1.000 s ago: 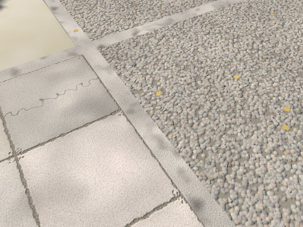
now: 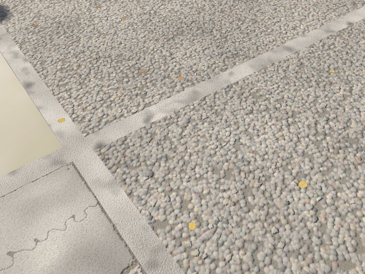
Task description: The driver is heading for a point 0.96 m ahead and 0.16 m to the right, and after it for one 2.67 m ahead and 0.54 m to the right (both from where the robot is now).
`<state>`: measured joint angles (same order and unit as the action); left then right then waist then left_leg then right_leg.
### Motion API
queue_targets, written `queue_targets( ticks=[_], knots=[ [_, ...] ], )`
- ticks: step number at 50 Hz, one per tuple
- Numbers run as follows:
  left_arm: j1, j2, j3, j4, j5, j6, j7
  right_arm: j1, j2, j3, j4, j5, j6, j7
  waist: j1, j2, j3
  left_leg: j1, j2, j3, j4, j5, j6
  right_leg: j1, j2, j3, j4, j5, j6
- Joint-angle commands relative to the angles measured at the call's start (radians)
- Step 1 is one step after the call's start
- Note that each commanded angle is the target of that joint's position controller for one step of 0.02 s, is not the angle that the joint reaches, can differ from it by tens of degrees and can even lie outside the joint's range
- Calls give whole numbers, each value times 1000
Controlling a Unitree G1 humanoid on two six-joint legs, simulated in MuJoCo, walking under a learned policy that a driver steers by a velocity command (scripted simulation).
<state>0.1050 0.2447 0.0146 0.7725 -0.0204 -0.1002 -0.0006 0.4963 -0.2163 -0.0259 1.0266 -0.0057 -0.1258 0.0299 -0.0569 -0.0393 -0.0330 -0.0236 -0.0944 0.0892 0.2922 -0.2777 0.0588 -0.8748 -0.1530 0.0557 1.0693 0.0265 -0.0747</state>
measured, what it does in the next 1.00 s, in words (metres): walks ahead: right foot, then left foot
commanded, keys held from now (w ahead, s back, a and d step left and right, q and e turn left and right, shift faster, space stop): w+e+shift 0.44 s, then w+q+shift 0.56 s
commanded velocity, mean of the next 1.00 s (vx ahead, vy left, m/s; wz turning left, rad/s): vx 1.00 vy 0.00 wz -0.15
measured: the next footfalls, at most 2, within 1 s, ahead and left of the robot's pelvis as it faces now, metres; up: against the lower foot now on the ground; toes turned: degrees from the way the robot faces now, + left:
right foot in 0.22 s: +0.43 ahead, -0.11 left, +0.00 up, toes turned -10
left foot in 0.68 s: +0.88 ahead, -0.09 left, +0.00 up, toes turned -22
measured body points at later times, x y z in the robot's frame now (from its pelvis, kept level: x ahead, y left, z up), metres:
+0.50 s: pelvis +0.46 -0.08 +0.00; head +0.47 -0.10 +0.45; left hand +0.54 +0.16 -0.12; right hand +0.62 -0.37 -0.04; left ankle +0.72 +0.05 -0.66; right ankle +0.39 -0.10 -0.74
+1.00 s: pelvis +0.94 -0.17 +0.00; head +0.96 -0.16 +0.45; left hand +1.25 -0.02 -0.03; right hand +0.83 -0.41 -0.12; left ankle +0.84 -0.08 -0.74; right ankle +1.13 -0.39 -0.67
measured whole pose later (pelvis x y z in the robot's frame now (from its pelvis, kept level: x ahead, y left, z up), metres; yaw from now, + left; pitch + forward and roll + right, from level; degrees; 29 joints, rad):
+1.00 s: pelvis +0.94 -0.17 +0.00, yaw -8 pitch +1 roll -1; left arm -0.03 0.24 0.01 0.58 0.02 -0.16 -0.01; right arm 0.56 -0.22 -0.05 0.81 0.04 -0.08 0.01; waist -0.13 -0.02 0.02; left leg 0.01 -0.15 -0.22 0.33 -0.32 0.12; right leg -0.69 -0.04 0.15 0.63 0.06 0.01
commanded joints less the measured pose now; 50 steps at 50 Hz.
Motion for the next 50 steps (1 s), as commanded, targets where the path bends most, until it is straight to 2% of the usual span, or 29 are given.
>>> queue_targets(
  ticks=[1, 5, 7, 9, 10, 11, 12, 13, 14, 15, 16, 17, 20, 22, 24, 26, 29, 31, 32, 33, 34, 35, 36, 37, 39, 40, 43, 47, 50],
  knots=[
    [-56, 27, 1, -52, -6, -10, -15, -79, -124, -10, -89, -1, -37, -22, 24, 25, 163, -220, 239, -39, -237, 230, 91, 118, 28, -32, -204, 244, -7],
    [-188, 23, 3, -118, -19, -23, -60, -13, -155, -6, -73, -3, -14, -36, -13, 40, 198, 39, 276, 47, -217, 406, 23, 101, 88, -91, -433, 268, -43],
    [-193, 56, 18, -145, -24, -30, -84, -31, -204, -13, -98, -23, 5, -47, 16, 97, 143, 144, 295, 88, -103, 897, -8, 196, 163, -185, -450, 169, -63],
    [-36, 120, 50, -134, -30, -15, -90, -65, -253, -28, -127, -48, 34, -68, 127, 194, 30, 221, 322, 109, 189, 1409, -17, 353, 243, -247, -385, -27, -93],
    [209, 183, 81, -74, -26, 0, -84, -127, -271, -35, -156, -52, 48, -71, 244, 230, -82, 154, 330, 97, 456, 1497, -4, 597, 253, -216, -370, -92, -130],
    [441, 251, 112, -20, -21, 16, -66, -186, -268, -36, -192, -42, 45, -70, 348, 155, -162, -84, 271, 95, 818, 1299, -16, 930, 215, -85, -439, -125, -164],
    [418, 307, 119, -10, -8, 20, -57, -31, -17, 29, -235, -41, 5, -30, 146, -299, -195, -672, 59, -18, 1268, -121, -73, 1313, -26, 433, -466, -434, -364],
    [439, 221, 105, -28, 8, 13, -46, -120, -105, 26, -291, 20, -61, -11, 192, -236, -346, -806, 8, -230, 1361, -192, -9, 1390, -112, 861, -747, -756, -416],
    [444, 168, 94, -20, 26, 2, -38, -270, -167, 10, -342, 45, -90, -8, 213, -135, -198, -868, 68, -259, 1289, -105, 44, 1302, -86, 810, -825, -677, -324],
    [386, 128, 79, -26, 29, -7, -49, -333, -151, 14, -375, 36, -99, -13, 155, 58, -111, -825, 102, -254, 1193, -41, 62, 1127, -52, 716, -834, -552, -282],
    [311, 118, 75, -46, 24, -14, -55, -329, -127, 15, -375, 16, -98, -18, 88, 134, -50, -769, 124, -255, 1120, -21, 50, 952, -20, 642, -837, -449, -286],
    [247, 114, 72, -67, 25, -17, -50, -281, -126, 9, -371, 5, -82, -18, 32, 140, -17, -696, 151, -266, 1061, -12, 27, 822, 33, 562, -853, -385, -282],
    [202, 97, 63, -80, -6, -5, -30, -287, -139, -5, -396, -12, -39, -27, -16, 109, 86, -624, 184, -208, 861, -1, -50, 575, 117, 399, -880, -259, -263],
    [215, 113, 66, -85, -11, -3, -4, -436, -114, 5, -464, -31, -36, -36, 27, 78, 142, -545, 156, -143, 644, 172, -88, 418, 171, 317, -886, -143, -248],
    [257, 104, 62, -54, -9, 1, 10, -507, -59, 22, -484, -30, -35, -31, 87, 11, 132, -413, 140, -87, 415, 443, -89, 363, 205, 202, -868, -112, -188],
    [331, 112, 63, -25, -12, -10, 0, -562, -74, 14, -502, -4, -36, -30, 160, -30, 121, -367, 128, -75, 302, 586, -83, 433, 159, 217, -892, -166, -171],
    [387, 118, 62, 17, -5, -10, -5, -654, -121, -6, -541, 28, -39, -23, 210, -51, 136, -522, 126, -75, 171, 491, -28, 756, 74, 226, -841, -12, -145],
    [378, 142, 65, 37, 20, 4, -1, -590, -163, -30, -537, 39, -43, -10, 154, -70, 79, -525, 79, -29, 176, 350, 28, 950, 24, 180, -730, 453, -114],
    [360, 161, 67, 36, 45, 13, 0, -495, -197, -49, -521, 51, -40, -7, 91, -92, 5, -459, 43, 0, 217, 270, 53, 1022, 12, 152, -610, 751, -100],
    [301, 184, 69, 24, 69, 22, 1, -311, -230, -66, -480, 66, -28, -9, -21, -127, -93, -304, 29, 7, 244, 239, 83, 1023, 8, 112, -416, 979, -86],
    [187, 194, 66, -20, 78, 25, 4, -24, -250, -70, -411, 57, -10, -13, -166, -85, -223, 45, 118, -106, 302, 235, 131, 804, 26, 80, -88, 895, -66],
    [321, 67, 36, -44, 59, 8, -3, 69, -311, -83, -369, 23, -6, -3, -64, 305, -358, 458, 317, -611, 250, -109, 310, 357, 201, 43, 353, 49, 34],
    [343, 75, 14, -41, 14, -24, -20, 102, -241, -78, -336, 24, -5, 3, -65, 420, -356, 568, 377, -993, 11, -380, 340, 124, 256, 103, 421, -448, 25],
    [208, 134, 23, -82, -18, -51, -27, 34, -180, -67, -351, 6, 3, -10, -82, 288, -184, 480, 370, -929, -13, -397, 293, 6, 184, 138, 422, -403, -7],
    [26, 112, 13, -137, 25, -85, -26, -52, -166, -60, -364, -2, 7, 6, -23, -30, 3, 150, 282, -737, -49, -95, 255, 72, 148, 99, 253, -339, -23],
    [41, 99, 15, -144, 38, -87, -25, -86, -157, -56, -366, -1, 5, 9, 32, -28, 21, 60, 243, -671, -67, -13, 260, 123, 126, 103, 169, -320, -13],
    [57, 91, 18, -158, 43, -67, -11, -104, -133, -48, -351, 37, 13, 2, 85, 25, 80, -108, 182, -573, -94, 116, 260, 171, 99, 66, 1, -325, 48],
    [-172, 38, -2, -251, 52, -71, -11, -79, -163, -58, -325, 45, 23, -28, 16, 74, 149, -404, 91, -450, -117, 241, 195, 397, 160, -17, -388, 29, 95],
    [-221, 70, 23, -282, 26, -71, -8, -10, -164, -63, -287, 60, 27, -28, -17, 115, 105, -388, 99, -507, -95, 180, 143, 578, 204, 9, -528, 170, 102]
  ],
)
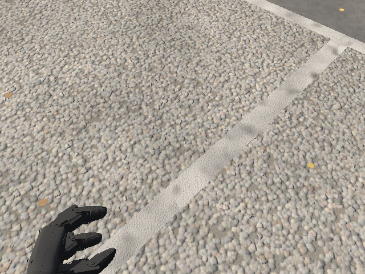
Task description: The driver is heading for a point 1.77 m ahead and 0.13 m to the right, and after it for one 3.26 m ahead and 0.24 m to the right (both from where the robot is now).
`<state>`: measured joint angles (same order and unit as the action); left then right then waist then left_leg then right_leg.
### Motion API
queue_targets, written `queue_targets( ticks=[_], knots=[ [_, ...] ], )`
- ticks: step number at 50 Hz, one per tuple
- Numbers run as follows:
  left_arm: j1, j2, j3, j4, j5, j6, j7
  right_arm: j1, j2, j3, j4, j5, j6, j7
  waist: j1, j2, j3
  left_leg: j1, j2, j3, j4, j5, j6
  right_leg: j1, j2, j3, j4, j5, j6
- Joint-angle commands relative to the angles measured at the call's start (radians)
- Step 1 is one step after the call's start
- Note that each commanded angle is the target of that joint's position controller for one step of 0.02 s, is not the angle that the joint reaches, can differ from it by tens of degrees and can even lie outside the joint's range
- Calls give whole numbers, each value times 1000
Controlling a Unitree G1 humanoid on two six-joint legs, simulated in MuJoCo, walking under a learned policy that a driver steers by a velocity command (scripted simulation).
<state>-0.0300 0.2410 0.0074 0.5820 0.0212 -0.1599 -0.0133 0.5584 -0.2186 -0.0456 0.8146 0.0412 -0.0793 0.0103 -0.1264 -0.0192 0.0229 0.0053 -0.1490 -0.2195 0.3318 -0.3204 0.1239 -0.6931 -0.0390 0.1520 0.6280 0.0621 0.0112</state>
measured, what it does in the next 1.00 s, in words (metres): walks ahead, turning right: right foot, then left foot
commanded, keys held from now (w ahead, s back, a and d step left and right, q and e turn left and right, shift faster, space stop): w+q+shift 0.12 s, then w+e+shift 0.16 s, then e+shift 0.62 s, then q+shift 0.02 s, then w+q+shift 0.08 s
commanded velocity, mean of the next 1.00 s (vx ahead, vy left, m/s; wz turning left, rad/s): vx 0.52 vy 0.00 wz -0.30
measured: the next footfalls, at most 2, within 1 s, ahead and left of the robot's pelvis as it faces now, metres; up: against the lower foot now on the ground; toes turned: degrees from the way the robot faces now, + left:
right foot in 0.12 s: +0.34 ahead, -0.15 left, +0.00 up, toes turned +16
left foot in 0.46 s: +0.59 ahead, +0.18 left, +0.00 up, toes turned +3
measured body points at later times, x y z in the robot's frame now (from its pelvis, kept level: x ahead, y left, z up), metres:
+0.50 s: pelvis +0.43 +0.04 -0.03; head +0.45 +0.06 +0.42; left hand +0.32 +0.31 -0.15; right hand +0.74 -0.14 -0.04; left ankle +0.55 +0.17 -0.74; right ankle +0.30 -0.15 -0.71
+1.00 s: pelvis +0.57 +0.00 -0.01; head +0.60 -0.04 +0.44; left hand +0.82 +0.21 -0.07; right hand +0.62 -0.32 -0.12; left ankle +0.60 +0.16 -0.66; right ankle +0.61 -0.09 -0.74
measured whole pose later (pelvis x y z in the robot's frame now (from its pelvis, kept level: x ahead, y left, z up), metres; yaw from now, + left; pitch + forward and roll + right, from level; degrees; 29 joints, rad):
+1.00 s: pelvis +0.57 +0.00 -0.01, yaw -21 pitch +2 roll +2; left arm 0.20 0.31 0.07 0.57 -0.01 0.00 -0.01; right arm 0.10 -0.33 -0.08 0.76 0.01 -0.02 0.01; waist 0.00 0.03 0.05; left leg -0.52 0.04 0.01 1.13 -0.41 -0.02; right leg -0.41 0.04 0.01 0.55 -0.17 -0.09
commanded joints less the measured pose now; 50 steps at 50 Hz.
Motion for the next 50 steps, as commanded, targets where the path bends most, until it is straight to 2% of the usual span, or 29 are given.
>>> queue_targets(
  ticks=[1, 4, 5, 6, 7, 8, 9, 10, 11, 12, 14, 16, 19, 22, 23, 24, 25, 28, 31, 35, 41, 42, 43, 44, 45, 46, 47, 48, 50],
  knots=[
    [-107, 91, 40, -103, -29, -11, 9, -60, -151, -41, -64, 18, -19, -10, 49, 106, 47, -349, 160, -219, -107, 227, 67, 397, 89, -68, -132, 111, 16],
    [-27, 175, 88, -110, -50, -24, 21, -76, -165, -51, -51, 9, -2, -16, 129, 135, -37, -162, 163, -231, 141, 613, 18, 503, 102, -80, -201, -31, -21],
    [172, 200, 103, -82, -55, -21, 29, -130, -184, -53, -76, -14, 7, -11, 240, 158, -183, -199, 152, -202, 362, 692, -11, 725, 28, -42, -140, -70, -62],
    [455, 259, 117, -45, -52, -2, 46, -170, -123, -31, -122, -54, 9, -8, 344, 80, -393, -370, 116, -130, 700, 511, -28, 1060, -155, 117, -44, -263, -118],
    [508, 319, 120, 22, -29, -1, 18, 59, 12, 22, -131, 1, -5, 1, 208, -438, -592, -705, 30, -37, 1038, -231, -68, 1378, -431, 724, -198, -589, -327],
    [532, 197, 108, 35, -33, 7, 10, 24, -72, 17, -87, 36, 0, -15, 258, -361, -472, -840, 126, 5, 1129, -167, -61, 1299, -370, 810, -292, -869, -304],
    [497, 131, 93, 55, -36, 21, 16, -144, -130, 7, -112, 16, -3, -15, 290, -229, -260, -896, 154, 53, 1110, -98, -50, 1143, -293, 618, -315, -750, -254],
    [467, 135, 88, 79, -21, 34, 11, -279, -120, 11, -148, -12, -15, -12, 280, -38, -128, -877, 167, 86, 1077, -70, -48, 966, -236, 486, -332, -543, -243],
    [458, 137, 85, 100, -9, 38, 2, -381, -94, 15, -180, -39, -32, -7, 259, 25, -37, -850, 175, 95, 1016, -79, -41, 823, -191, 411, -355, -389, -246],
    [435, 111, 74, 112, 2, 37, -1, -367, -60, 20, -198, -31, -39, 3, 190, -27, -20, -808, 203, 81, 968, -79, -39, 735, -171, 382, -378, -345, -262],
    [391, 57, 57, 120, -32, 39, -10, -358, -39, 28, -210, -27, -38, 9, 121, -73, 4, -761, 239, 91, 823, -104, -54, 622, -145, 340, -412, -292, -278],
    [307, 117, 72, 100, -55, 42, 4, -412, -42, 44, -242, -57, -50, 17, 81, -30, 71, -644, 251, 122, 563, -12, -89, 439, -128, 248, -418, -40, -258],
    [337, 242, 114, 101, -51, 56, 20, -404, -98, 25, -225, -57, -71, 37, 66, -26, 12, -174, 139, 183, 319, 418, -129, 209, -70, 162, -409, -10, -183],
    [390, 208, 106, 98, -63, 64, 20, -350, -183, -19, -221, -68, -47, 5, 10, -18, -27, -13, 156, 161, 219, 463, -112, 251, 6, 127, -169, 13, -73],
    [397, 169, 94, 84, -59, 66, 20, -259, -215, -32, -217, -86, -45, -7, -41, 9, -112, 133, 235, 122, 229, 559, -85, 188, 58, 93, 55, -69, -19],
    [532, 56, 59, 76, -44, 77, 22, -179, -294, -45, -224, -106, -31, -19, 5, 291, -306, 315, 572, -158, 260, 889, 33, 70, 126, -4, 465, -690, 39],
    [671, 92, 52, 77, -68, 89, 28, -189, -302, -47, -233, -90, -4, -6, 57, 446, -472, 354, 670, -429, 186, 794, 128, 12, 94, 5, 701, -768, 47],
    [527, 155, 77, 76, -52, 145, 52, -364, -166, -18, -238, -60, 22, -5, 102, 156, -200, 36, 551, -135, 108, 742, 109, -70, -10, -89, 808, -587, 78],
    [482, 108, 80, 50, -47, 193, 54, -495, -153, -29, -212, -66, 17, -9, 176, 174, -88, -217, 494, 89, -3, 635, 85, 52, -74, -107, 635, -522, 75],
    [387, 81, 75, 21, -36, 193, 22, -560, -196, -54, -178, -46, 13, -35, 182, 135, -121, -248, 474, 267, -23, 604, 55, 225, -78, -140, 274, -250, 29],
    [329, 162, 119, -11, -35, 218, -16, -533, -214, -73, -123, 9, 29, -20, 188, 82, -109, -203, 462, 395, 175, 435, -47, 413, 14, -236, -15, -163, -78],
    [395, 210, 144, 3, -25, 215, -2, -495, -190, -68, -109, 0, 36, -14, 216, -1, -123, -271, 407, 424, 346, 378, -90, 536, 40, -204, -70, -88, -123],
    [415, 357, 179, -19, -27, 211, 18, -453, -146, -54, -136, -44, 48, -8, 188, -334, -80, -527, 267, 481, 692, -170, -182, 665, -172, 150, -191, 394, -236],
    [359, 387, 165, -76, 8, 185, 10, -445, -151, -46, -173, -64, 54, -12, 146, -362, -210, -725, 135, 253, 939, -394, -202, 755, -303, 502, -252, 181, -416],
    [350, 338, 154, -86, -2, 160, -8, -500, -203, -56, -171, -48, 54, -13, 194, -197, -232, -756, 149, 145, 975, -323, -174, 733, -292, 462, -303, 43, -389],
    [309, 298, 136, -86, -14, 147, -6, -508, -212, -58, -165, -28, 53, -17, 171, -130, -189, -760, 170, 143, 954, -235, -147, 690, -273, 368, -297, 4, -335],
    [298, 236, 119, -75, -45, 147, 2, -455, -218, -62, -127, -34, 52, -18, 147, -45, -205, -739, 223, 137, 882, -150, -135, 667, -231, 298, -302, -270, -274],
    [278, 200, 102, -73, -53, 150, 10, -442, -225, -65, -115, -36, 52, -13, 139, -74, -200, -696, 245, 153, 812, -93, -129, 611, -209, 269, -328, -499, -247],
    [271, 180, 83, -64, -24, 140, 19, -407, -199, -59, -86, -31, 48, 9, 134, -139, -180, -643, 234, 209, 785, 5, -134, 549, -175, 241, -395, -661, -229]
  ],
)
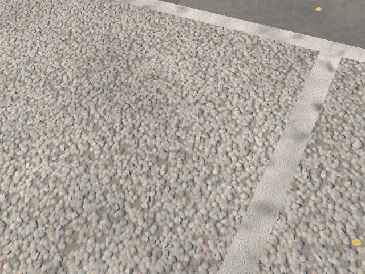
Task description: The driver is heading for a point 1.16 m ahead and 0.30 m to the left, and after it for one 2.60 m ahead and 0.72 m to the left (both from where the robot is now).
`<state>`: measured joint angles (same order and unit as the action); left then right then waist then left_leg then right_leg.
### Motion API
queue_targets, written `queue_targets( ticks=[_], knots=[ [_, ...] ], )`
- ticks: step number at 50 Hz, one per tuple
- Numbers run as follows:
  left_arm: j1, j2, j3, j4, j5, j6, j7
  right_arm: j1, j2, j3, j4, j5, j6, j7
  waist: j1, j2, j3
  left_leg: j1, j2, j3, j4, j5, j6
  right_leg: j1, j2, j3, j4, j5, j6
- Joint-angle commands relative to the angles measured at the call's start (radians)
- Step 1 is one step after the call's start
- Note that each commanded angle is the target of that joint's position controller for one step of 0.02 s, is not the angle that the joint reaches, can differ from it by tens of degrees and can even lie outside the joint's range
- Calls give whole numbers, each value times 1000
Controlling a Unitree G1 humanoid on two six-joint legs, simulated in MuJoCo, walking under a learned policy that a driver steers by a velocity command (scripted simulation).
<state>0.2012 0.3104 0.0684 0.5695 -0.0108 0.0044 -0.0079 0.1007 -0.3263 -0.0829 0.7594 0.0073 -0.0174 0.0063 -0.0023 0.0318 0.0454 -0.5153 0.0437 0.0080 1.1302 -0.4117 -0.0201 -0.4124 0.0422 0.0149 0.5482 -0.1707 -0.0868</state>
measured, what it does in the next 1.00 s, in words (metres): walks ahead: left foot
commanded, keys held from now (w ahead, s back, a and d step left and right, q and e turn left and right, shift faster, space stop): w+q+shift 0.54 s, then w+e+shift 0.46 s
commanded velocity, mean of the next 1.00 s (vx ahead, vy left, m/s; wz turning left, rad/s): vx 0.84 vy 0.00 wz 0.18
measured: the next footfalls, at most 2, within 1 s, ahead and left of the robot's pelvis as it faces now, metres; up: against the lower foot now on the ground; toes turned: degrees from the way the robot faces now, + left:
left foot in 0.56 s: +0.34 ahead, +0.32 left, +0.00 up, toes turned +27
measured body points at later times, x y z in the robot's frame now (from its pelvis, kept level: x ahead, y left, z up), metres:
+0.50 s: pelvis +0.21 +0.12 -0.01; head +0.19 +0.16 +0.43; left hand +0.23 +0.42 -0.14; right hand +0.39 -0.12 -0.10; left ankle +0.30 +0.30 -0.69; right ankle +0.07 -0.08 -0.73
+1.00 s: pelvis +0.55 +0.36 -0.02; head +0.55 +0.38 +0.43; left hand +0.63 +0.65 -0.12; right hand +0.63 +0.11 -0.14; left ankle +0.31 +0.31 -0.71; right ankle +0.77 +0.36 -0.69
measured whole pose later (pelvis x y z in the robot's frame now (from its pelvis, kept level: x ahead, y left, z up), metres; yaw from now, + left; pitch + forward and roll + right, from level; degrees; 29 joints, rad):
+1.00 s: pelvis +0.55 +0.36 -0.02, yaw +14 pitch -1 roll -1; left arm 0.16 0.25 0.07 0.76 -0.06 -0.07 -0.07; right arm 0.43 -0.22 -0.02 0.84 -0.03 -0.09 -0.08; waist -0.01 -0.02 0.01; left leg 0.28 -0.08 0.29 0.29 -0.41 -0.01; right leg -0.70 0.05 -0.15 0.70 0.17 -0.11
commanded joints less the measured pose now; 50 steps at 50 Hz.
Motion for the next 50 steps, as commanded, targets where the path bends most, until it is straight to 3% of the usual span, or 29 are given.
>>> queue_targets(
  ticks=[1, 4, 7, 14, 19, 23, 24, 25, 26, 27, 28, 29, 30, 31, 32, 33, 34, 35, 37, 38, 40, 41, 42, 44, 46, 48, 49, 50],
  knots=[
    [42, 126, 24, -49, 21, -35, 17, 51, -85, -20, -24, 10, -17, 17, 14, -187, -180, -126, 45, -18, -39, 132, 12, 256, -260, 368, -341, -430, -131],
    [73, 147, 29, -17, 30, -66, 26, 21, -70, -14, -28, 15, -22, 11, 33, -147, -119, -235, 60, -59, -100, 228, 14, 299, -306, 347, -391, -445, -128],
    [84, 136, 29, 13, 29, -90, 28, 37, -71, -20, -26, 23, -23, 5, 33, -147, -79, -359, 49, -122, -88, 291, -2, 356, -348, 292, -429, -454, -112],
    [57, 106, 26, 76, 31, -110, 25, 101, -36, -19, -36, 17, -10, 7, -4, -131, -3, -442, 89, -109, 6, 392, -52, 341, -385, 33, -471, -318, -75],
    [32, 119, 37, 113, 21, -103, 20, 80, -11, 0, -83, 25, -4, 26, -16, -119, 52, -404, 146, -51, -98, 394, 3, 403, -389, -137, -485, -238, -39],
    [11, 144, 55, 144, 6, -80, 1, 60, -8, 12, -107, 40, 3, 46, -19, -113, 99, -290, 156, 42, -233, 287, 82, 471, -381, -257, -468, -160, -11],
    [-3, 153, 61, 146, 2, -71, -5, 80, -20, 10, -104, 44, 7, 47, -31, -114, 100, -224, 136, 82, -251, 238, 106, 469, -373, -288, -426, -64, -7],
    [-21, 170, 67, 145, -5, -63, -7, 136, -43, 0, -93, 47, 12, 44, -60, -126, 76, -119, 88, 138, -248, 179, 130, 457, -366, -312, -332, 172, -4],
    [-49, 184, 69, 141, -19, -57, -9, 250, -87, -22, -68, 50, 14, 39, -127, -126, 9, 56, 15, 196, -249, 142, 159, 427, -349, -339, -147, 472, 6],
    [-91, 182, 61, 129, -30, -53, -10, 466, -163, -65, -11, 52, 15, 33, -250, -67, -104, 365, -90, 230, -321, 175, 202, 324, -295, -359, 181, 706, 34],
    [-81, 76, 23, 119, 4, -70, -2, 623, -258, -94, 60, 38, 15, 21, -278, 182, -80, 581, -53, 12, -426, 101, 225, 23, -218, -302, 615, 252, 95],
    [75, -84, -22, 72, 26, -108, -10, 505, -306, -74, 22, 36, -7, 18, -49, 531, -199, 745, 141, -601, -722, -255, 363, -331, -21, -101, 980, -409, 127],
    [-18, 27, -12, 60, -18, -142, -4, 499, -204, -41, -27, 33, -35, 31, -119, 315, -297, 752, 252, -815, -945, -403, 330, -381, -47, 70, 1030, -353, 87],
    [-124, 79, 1, 53, -68, -152, 1, 535, -160, -35, -2, 19, -58, 38, -157, 144, -182, 704, 296, -775, -949, -368, 285, -468, -72, 55, 1030, -272, 48],
    [-145, 31, -13, 56, -66, -154, 10, 488, -150, -27, 8, 3, -71, 40, -121, 31, -112, 575, 306, -686, -892, -305, 265, -480, -137, 63, 977, -196, 20],
    [-144, 8, -19, 68, -42, -141, 15, 400, -85, -5, -2, -18, -81, 43, -82, 18, -82, 439, 271, -565, -845, -234, 237, -427, -180, 82, 934, -102, 1],
    [-74, 4, -16, 93, -44, -118, 3, 335, -43, 10, -21, -36, -88, 38, -40, 47, -63, 330, 239, -452, -823, -168, 202, -361, -207, 109, 915, -15, -5],
    [-18, 10, -7, 121, -54, -97, -9, 305, -16, 17, -27, -38, -94, 31, -19, 60, -53, 298, 215, -355, -840, -85, 163, -344, -208, 136, 885, 39, -4],
    [7, 13, 3, 156, -59, -61, -18, 305, -10, 19, -18, -33, -107, 18, -13, 25, -21, 305, 191, -195, -887, 67, 106, -386, -192, 165, 817, 114, 7],
    [-15, 10, 3, 155, -54, -53, -21, 321, -16, 17, -10, -33, -112, 10, -22, 19, 5, 319, 180, -125, -909, 188, 84, -417, -182, 165, 767, 156, 16],
    [-88, 13, 4, 138, -42, -58, -29, 337, -8, 19, 2, -36, -117, -8, -40, 14, 50, 344, 111, 44, -965, 410, 26, -421, -133, 103, 591, 269, 24],
    [-113, 12, 7, 138, -45, -61, -30, 338, 1, 23, 5, -40, -116, -19, -46, 5, 57, 372, 79, 108, -990, 488, -7, -421, -101, 56, 538, 322, 21],
    [-146, -6, 0, 122, -44, -71, -36, 355, -16, 20, 9, -39, -121, -31, -53, 37, 74, 373, 84, 142, -1012, 594, -26, -406, -95, 21, 449, 365, 22],
    [-177, -16, -1, 111, -41, -90, -53, 354, -20, 24, 17, -38, -116, -53, -49, 20, 92, 426, 66, 212, -1028, 752, -72, -366, -62, -60, 299, 421, 13],
    [-137, 2, 11, 117, -44, -104, -66, 329, -66, 18, 13, -41, -105, -72, -10, 26, 55, 496, 70, 248, -983, 1075, -106, -254, 2, -149, 190, 429, -16],
    [-25, 43, 34, 135, -53, -100, -69, 306, -124, 3, 9, -39, -85, -94, 54, 87, -30, 581, 93, 271, -811, 1486, -112, -85, 68, -249, 172, 389, -23],
    [47, 63, 44, 146, -53, -84, -67, 281, -151, -9, 6, -32, -73, -110, 103, 125, -58, 585, 115, 275, -695, 1657, -108, 18, 83, -270, 184, 356, -24],
    [197, 106, 64, 183, -51, -59, -59, 208, -165, -18, -12, -26, -68, -119, 192, 148, -91, 529, 134, 258, -531, 1770, -100, 179, 90, -261, 210, 290, -40]
  ],
)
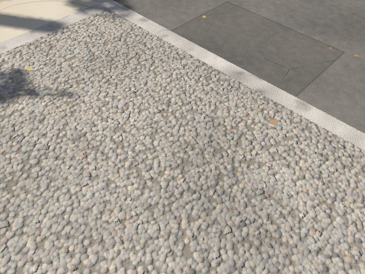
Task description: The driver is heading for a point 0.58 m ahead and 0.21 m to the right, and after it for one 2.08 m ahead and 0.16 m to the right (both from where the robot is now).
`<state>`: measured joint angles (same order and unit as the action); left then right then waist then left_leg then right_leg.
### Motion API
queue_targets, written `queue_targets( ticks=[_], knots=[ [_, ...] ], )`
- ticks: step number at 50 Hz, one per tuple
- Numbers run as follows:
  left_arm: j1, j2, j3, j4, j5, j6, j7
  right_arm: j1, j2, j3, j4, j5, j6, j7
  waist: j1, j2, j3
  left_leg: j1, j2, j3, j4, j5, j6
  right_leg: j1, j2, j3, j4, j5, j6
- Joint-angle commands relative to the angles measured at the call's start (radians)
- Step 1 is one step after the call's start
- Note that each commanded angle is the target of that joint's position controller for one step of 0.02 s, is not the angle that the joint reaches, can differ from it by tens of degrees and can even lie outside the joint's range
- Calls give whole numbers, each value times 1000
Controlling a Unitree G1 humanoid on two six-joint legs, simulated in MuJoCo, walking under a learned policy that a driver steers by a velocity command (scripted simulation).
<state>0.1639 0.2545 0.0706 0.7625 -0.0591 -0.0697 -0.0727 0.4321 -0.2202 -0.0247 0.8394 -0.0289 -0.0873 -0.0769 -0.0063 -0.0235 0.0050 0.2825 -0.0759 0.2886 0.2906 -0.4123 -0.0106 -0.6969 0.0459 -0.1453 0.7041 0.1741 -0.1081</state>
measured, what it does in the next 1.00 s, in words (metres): walks ahead, turning right: right foot, then left foot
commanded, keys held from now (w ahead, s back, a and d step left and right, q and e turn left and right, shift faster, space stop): w+e+shift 0.64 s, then w+q+shift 0.36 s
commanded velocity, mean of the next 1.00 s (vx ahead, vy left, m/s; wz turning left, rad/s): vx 1.00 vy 0.00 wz -0.58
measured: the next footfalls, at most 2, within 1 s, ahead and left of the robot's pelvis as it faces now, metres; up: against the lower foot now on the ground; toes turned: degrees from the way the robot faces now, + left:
right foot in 0.04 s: +0.23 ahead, -0.02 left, +0.00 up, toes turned -2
left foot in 0.40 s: +0.57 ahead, +0.16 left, +0.00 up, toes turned -33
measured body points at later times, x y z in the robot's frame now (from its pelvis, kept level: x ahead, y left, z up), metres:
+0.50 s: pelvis +0.42 +0.06 +0.01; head +0.43 +0.05 +0.46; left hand +0.65 +0.26 -0.09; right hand +0.46 -0.26 -0.06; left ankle +0.53 +0.18 -0.71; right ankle +0.26 +0.01 -0.60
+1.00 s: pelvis +0.75 -0.19 +0.01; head +0.77 -0.20 +0.46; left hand +1.02 -0.08 -0.09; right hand +0.61 -0.42 -0.12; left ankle +0.73 +0.02 -0.59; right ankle +0.72 -0.30 -0.72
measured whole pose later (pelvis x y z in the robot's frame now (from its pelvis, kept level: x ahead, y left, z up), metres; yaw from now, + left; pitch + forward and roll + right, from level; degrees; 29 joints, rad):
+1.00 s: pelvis +0.75 -0.19 +0.01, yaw -35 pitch +1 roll -2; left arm 0.21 0.24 0.04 0.67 0.02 -0.10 -0.03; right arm 0.40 -0.26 -0.03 0.86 0.05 -0.09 -0.01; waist -0.02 0.03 0.03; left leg -0.39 0.09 -0.08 1.34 -0.29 0.05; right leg -0.35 0.00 -0.12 0.60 -0.25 -0.03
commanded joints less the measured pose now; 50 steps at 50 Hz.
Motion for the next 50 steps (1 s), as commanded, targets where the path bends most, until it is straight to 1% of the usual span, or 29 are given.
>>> queue_targets(
  ticks=[1, 2, 3, 4, 5, 6, 7, 9, 12, 14, 16, 18, 19, 20, 21, 22, 23, 25, 29, 34, 39, 41, 43, 44, 45, 46, 47, 48, 50],
  knots=[
    [566, 217, 91, 84, 6, 46, 23, -288, -284, -84, -143, 9, -5, -27, 362, 167, -112, -450, 254, -64, 658, 1735, -84, 763, 20, 27, 57, -89, -89],
    [832, 135, 60, 196, 17, 68, 41, -512, -175, -57, -187, 47, -27, 21, 485, -120, -67, -671, 55, -36, 1318, 642, -68, 910, -116, 169, -178, 154, -182],
    [683, 59, 14, 204, 95, 35, 24, -524, 70, 7, -272, 47, -62, 68, 273, -403, 68, -1043, -91, -240, 1679, -178, -32, 874, -5, 304, -78, 36, -176],
    [463, 39, -7, 99, 88, 4, 16, -293, 122, 38, -309, 55, -84, 90, 63, -317, -50, -1208, -50, -418, 1747, -255, 22, 883, -80, 610, -78, -234, -291],
    [410, 21, -4, 45, 68, -1, 19, -246, 50, 39, -336, 47, -112, 116, 43, -124, -136, -1229, -35, -474, 1607, -167, 71, 878, -178, 855, -303, -634, -365],
    [305, 48, 4, -1, 55, -12, 21, -266, -16, 21, -334, 44, -118, 125, -27, 144, -41, -1177, 20, -456, 1397, -24, 111, 683, -203, 927, -463, -857, -309],
    [176, 97, 11, -51, 56, -25, 30, -235, -49, 15, -329, 42, -102, 121, -106, 169, 25, -1100, 63, -472, 1244, 58, 86, 489, -207, 961, -506, -892, -308],
    [106, 98, 9, -96, 61, -37, 51, -273, -130, -2, -323, 24, -65, 82, -100, 186, 86, -988, 113, -471, 1069, 96, 11, 248, -145, 888, -517, -767, -291],
    [157, 95, 15, -81, 26, -32, 93, -432, -100, 10, -374, 0, -49, 46, -12, 92, 77, -763, 134, -405, 621, 245, -55, 80, -28, 627, -478, -536, -240],
    [183, 109, 22, -65, 11, -15, 103, -502, -51, 13, -402, 31, -43, 47, 47, -4, 31, -588, 66, -348, 416, 368, -89, 48, 25, 554, -422, -542, -186],
    [224, 108, 26, -52, -1, -1, 103, -482, -78, -12, -395, 67, -38, 47, 67, -51, -14, -534, 28, -369, 288, 390, -119, 172, 17, 596, -354, -615, -151],
    [227, 74, 25, -55, 2, 12, 102, -417, -118, -46, -373, 89, -44, 50, 27, -79, -46, -468, 35, -390, 208, 337, -96, 295, 12, 602, -221, -584, -101],
    [197, 58, 21, -73, 15, 10, 96, -291, -149, -71, -346, 92, -51, 52, -51, -91, -107, -337, 61, -392, 222, 303, -66, 298, 27, 570, -61, -465, -65],
    [163, -9, 0, -111, 33, 4, 84, -61, -195, -91, -305, 81, -59, 54, -157, -6, -258, -41, 203, -539, 256, 152, -4, 169, 56, 487, 273, -464, -21],
    [261, -109, -31, -163, 20, -8, 78, 46, -297, -100, -292, 29, -57, 67, -95, 374, -373, 198, 450, -1078, 84, -94, 142, -96, 117, 389, 632, -816, 22],
    [291, -29, -33, -178, -26, -11, 83, -5, -289, -105, -286, 24, -57, 81, -66, 472, -320, 165, 547, -1395, -27, -519, 234, -308, -4, 337, 795, -691, 21],
    [175, 29, -21, -171, -14, 2, 89, -65, -184, -89, -295, 33, -48, 75, -100, 287, -151, 50, 486, -1228, -30, -508, 210, -369, -52, 296, 865, -576, 31],
    [23, 46, -12, -205, 41, 12, 75, -80, -141, -74, -248, 22, -30, 75, -102, 50, -16, -171, 372, -843, -8, -96, 151, -285, -112, 251, 802, -477, 26],
    [-7, 29, -11, -248, 11, 42, 44, -115, -72, -50, -152, 30, -33, 86, -30, 111, 43, -321, 310, -539, -42, 197, 110, -224, -182, 255, 690, -432, 35],
    [-124, 31, -30, -286, 29, 33, 29, -62, -145, -54, -83, 14, -42, 77, -37, 45, 122, -399, 300, -351, -136, 385, 125, -192, -148, 235, 418, -222, 49],
    [-316, 38, -40, -347, 37, -21, -8, 58, -227, -46, 4, 57, -18, 79, -50, 52, 180, -282, 328, -291, -178, 792, 160, -5, -72, 69, 12, -216, 0],
    [-243, 101, -8, -347, 35, -26, 1, 85, -275, -46, 30, 48, -12, 72, 29, 163, 69, -239, 359, -290, -17, 1309, 160, 247, 4, 45, -16, -295, -24],
    [187, 208, 51, -249, 30, -7, 39, 14, -304, -42, 33, 40, -10, 66, 291, 231, -138, -502, 307, -273, 462, 1318, 108, 851, -46, 135, -86, -254, -64],
    [350, 305, 67, -192, 43, 4, 67, 52, -152, -7, -15, 1, -23, 70, 245, -10, -328, -799, 170, -311, 869, 308, 81, 1225, -318, 467, -8, -338, -64],
    [355, 280, 49, -198, 84, -14, 57, 163, -96, 12, -28, 68, -53, 79, 174, -221, -599, -944, 84, -485, 1130, -63, 86, 1327, -498, 949, -248, -700, -189],
    [339, 184, 33, -172, 83, -21, 49, -9, -189, -23, -52, 110, -58, 71, 213, -113, -405, -1054, 123, -476, 1184, -2, 84, 1175, -437, 893, -372, -778, -144],
    [285, 143, 21, -139, 68, -27, 48, -95, -161, -23, -92, 117, -52, 66, 178, -87, -190, -1131, 155, -430, 1170, 68, 73, 1004, -415, 728, -398, -709, -125],
    [219, 112, 13, -118, 68, -36, 47, -121, -127, -17, -96, 95, -38, 61, 120, -5, -93, -1100, 203, -413, 1145, 121, 65, 833, -394, 613, -426, -588, -113],
    [121, 24, -3, -91, 88, -50, 39, -42, -75, -22, -76, 81, 11, 71, 10, -62, -27, -970, 261, -419, 1114, 191, 59, 599, -348, 411, -477, -481, -90]
  ],
)
Velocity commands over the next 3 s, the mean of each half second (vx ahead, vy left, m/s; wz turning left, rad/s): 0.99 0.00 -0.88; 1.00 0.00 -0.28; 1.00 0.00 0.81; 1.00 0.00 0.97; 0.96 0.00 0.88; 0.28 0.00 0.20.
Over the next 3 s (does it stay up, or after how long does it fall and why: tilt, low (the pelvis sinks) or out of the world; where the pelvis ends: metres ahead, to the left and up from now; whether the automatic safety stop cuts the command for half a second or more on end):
stays up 2.18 -0.12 0.01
